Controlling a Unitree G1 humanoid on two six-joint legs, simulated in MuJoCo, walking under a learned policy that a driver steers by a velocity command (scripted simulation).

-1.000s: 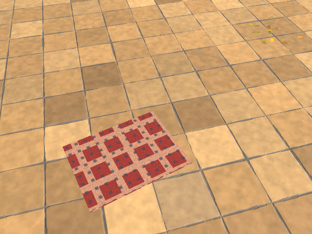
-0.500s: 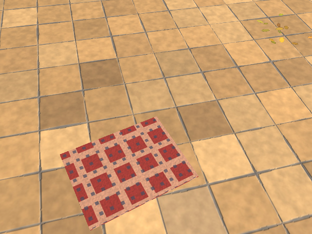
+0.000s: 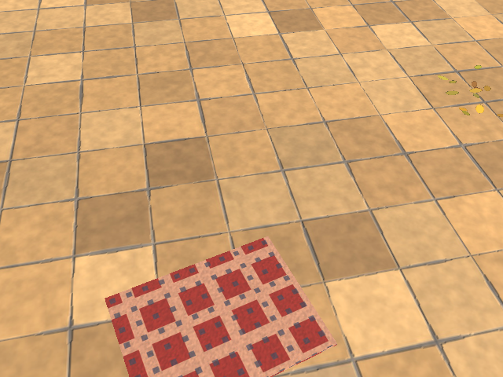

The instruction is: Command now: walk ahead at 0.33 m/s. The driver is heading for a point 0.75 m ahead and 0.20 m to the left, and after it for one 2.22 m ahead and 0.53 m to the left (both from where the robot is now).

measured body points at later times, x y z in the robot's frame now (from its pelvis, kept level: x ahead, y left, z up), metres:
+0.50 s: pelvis +0.16 -0.01 -0.01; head +0.20 -0.01 +0.44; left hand +0.37 +0.20 -0.13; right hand +0.03 -0.22 -0.15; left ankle -0.01 +0.10 -0.74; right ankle +0.30 -0.12 -0.73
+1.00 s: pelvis +0.42 -0.04 -0.02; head +0.46 -0.03 +0.43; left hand +0.35 +0.18 -0.17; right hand +0.58 -0.24 -0.15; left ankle +0.54 +0.04 -0.73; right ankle +0.31 -0.11 -0.74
